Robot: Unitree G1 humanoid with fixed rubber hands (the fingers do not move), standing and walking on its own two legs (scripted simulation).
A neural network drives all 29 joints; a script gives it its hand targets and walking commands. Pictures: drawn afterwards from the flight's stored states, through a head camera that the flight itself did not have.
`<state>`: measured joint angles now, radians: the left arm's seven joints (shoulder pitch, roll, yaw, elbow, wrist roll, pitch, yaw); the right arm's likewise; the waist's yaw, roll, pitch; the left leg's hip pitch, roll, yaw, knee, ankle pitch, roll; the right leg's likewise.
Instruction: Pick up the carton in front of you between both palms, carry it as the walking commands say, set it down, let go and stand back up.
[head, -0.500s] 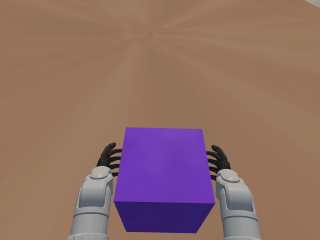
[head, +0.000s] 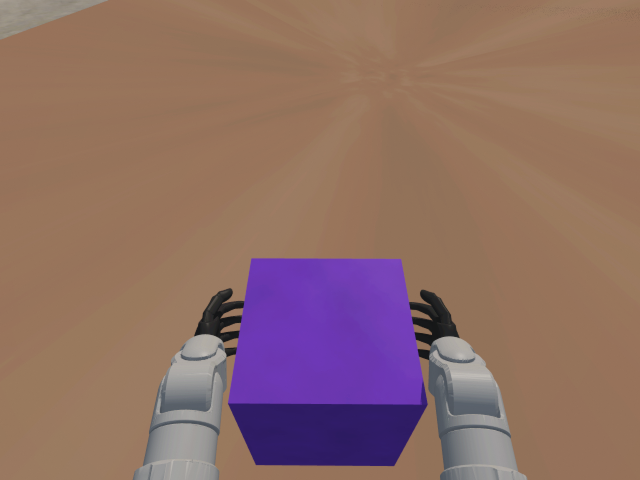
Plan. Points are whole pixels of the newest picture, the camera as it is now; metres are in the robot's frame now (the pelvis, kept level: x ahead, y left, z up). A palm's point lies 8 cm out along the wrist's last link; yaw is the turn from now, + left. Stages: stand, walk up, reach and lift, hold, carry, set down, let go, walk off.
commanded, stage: hold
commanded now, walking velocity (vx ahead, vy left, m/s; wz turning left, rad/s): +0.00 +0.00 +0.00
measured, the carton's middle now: (325, 366) +0.30 +0.01 -0.05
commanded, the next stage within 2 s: set down in 0.50 s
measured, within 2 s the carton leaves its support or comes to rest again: neither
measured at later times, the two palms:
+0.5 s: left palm (241, 339) +0.29 +0.11 +0.05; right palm (476, 339) +0.30 -0.19 +0.04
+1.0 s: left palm (266, 349) +0.35 +0.10 -0.07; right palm (455, 360) +0.34 -0.20 -0.08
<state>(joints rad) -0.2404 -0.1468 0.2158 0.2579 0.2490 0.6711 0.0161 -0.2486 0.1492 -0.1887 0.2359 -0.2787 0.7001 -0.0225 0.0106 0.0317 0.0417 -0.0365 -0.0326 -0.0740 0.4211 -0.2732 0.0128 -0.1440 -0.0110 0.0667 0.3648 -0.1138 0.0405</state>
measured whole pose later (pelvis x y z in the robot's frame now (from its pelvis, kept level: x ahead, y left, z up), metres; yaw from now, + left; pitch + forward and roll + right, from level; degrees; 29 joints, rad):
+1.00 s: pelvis -0.01 -0.01 -0.03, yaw +1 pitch +13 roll +1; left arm -0.54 -0.25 0.47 0.55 0.39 0.28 0.05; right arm -0.56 0.11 -0.47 0.54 -0.40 0.31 0.08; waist -0.06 0.06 0.09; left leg -0.59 -0.07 -0.09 0.69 -0.33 -0.01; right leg -0.70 0.01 0.10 0.65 -0.18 0.03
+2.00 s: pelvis -0.08 -0.02 -0.28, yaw +6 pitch +47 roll +3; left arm -1.15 0.03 0.38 0.84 0.17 0.25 0.11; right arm -1.03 -0.03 -0.52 0.65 -0.23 0.29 -0.04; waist -0.11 0.08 -0.10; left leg -2.00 -0.19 -0.08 1.77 -0.60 -0.07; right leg -2.11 0.07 0.13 1.69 -0.40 0.09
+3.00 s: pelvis -0.09 -0.01 -0.38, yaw +7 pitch +43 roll -2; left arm -1.51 0.21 0.10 1.14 0.03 0.19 0.15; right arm -1.27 -0.17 -0.54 0.88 -0.14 0.21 0.00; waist -0.18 0.08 0.25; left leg -2.24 -0.22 -0.06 2.13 -0.64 -0.06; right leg -2.30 0.00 0.08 2.02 -0.47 0.09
